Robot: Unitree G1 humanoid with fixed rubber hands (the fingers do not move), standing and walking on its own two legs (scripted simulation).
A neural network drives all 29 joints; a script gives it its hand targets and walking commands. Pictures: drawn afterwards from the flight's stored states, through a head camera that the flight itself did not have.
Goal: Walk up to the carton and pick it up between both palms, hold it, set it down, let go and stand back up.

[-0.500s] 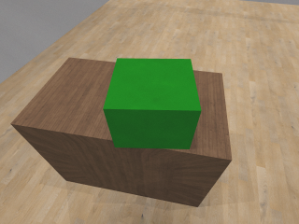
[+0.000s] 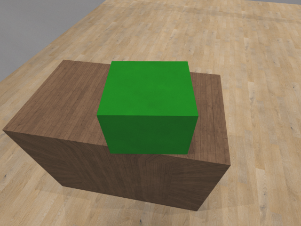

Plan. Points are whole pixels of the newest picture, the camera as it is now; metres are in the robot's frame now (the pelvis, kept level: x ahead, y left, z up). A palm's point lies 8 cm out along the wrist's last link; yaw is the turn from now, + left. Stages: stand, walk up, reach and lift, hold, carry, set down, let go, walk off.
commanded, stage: walk up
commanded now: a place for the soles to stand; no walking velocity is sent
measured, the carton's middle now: (149, 107) +0.50 +0.02 -0.01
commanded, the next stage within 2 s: none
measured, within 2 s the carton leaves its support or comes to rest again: neither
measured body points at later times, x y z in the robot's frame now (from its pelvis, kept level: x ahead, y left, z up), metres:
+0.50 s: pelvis +0.04 +0.12 +0.00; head +0.06 +0.15 +0.45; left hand +0.12 +0.39 -0.15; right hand +0.08 -0.14 -0.11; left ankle +0.14 +0.21 -0.73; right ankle +0.00 -0.03 -0.67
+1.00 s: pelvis +0.03 +0.05 +0.01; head +0.03 +0.02 +0.46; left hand +0.11 +0.29 -0.13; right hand +0.00 -0.22 -0.14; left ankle +0.10 +0.19 -0.69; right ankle -0.01 -0.04 -0.73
